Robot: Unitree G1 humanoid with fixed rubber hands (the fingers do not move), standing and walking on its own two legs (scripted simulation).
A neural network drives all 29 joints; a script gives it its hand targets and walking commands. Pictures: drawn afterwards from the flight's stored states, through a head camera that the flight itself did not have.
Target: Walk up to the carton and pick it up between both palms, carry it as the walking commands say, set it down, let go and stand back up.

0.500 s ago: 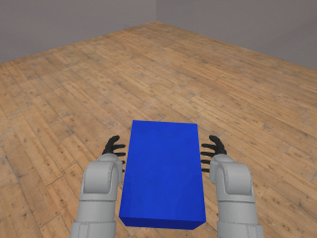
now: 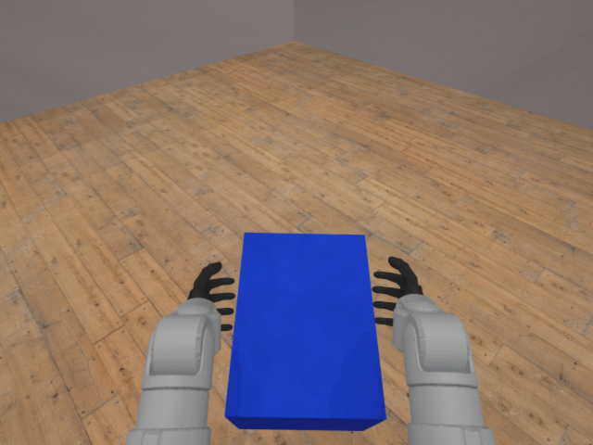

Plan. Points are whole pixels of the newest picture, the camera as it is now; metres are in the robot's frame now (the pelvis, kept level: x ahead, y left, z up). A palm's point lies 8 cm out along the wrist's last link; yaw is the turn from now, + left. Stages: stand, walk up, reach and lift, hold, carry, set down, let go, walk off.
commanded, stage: carry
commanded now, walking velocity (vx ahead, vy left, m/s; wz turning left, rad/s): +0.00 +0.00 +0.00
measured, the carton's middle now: (303, 330) +0.32 +0.00 -0.02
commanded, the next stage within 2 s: hold in 0.50 s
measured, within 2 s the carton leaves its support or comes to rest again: neither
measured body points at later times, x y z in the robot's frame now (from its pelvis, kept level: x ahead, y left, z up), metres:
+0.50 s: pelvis -0.01 +0.01 +0.00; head -0.03 +0.00 +0.45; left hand +0.29 +0.14 +0.06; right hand +0.29 -0.14 +0.06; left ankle -0.02 +0.12 -0.73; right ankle +0.06 -0.08 -0.73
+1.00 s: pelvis -0.04 +0.01 +0.00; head -0.10 -0.01 +0.44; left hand +0.28 +0.16 +0.04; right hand +0.30 -0.12 +0.05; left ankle -0.02 +0.12 -0.73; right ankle +0.06 -0.09 -0.73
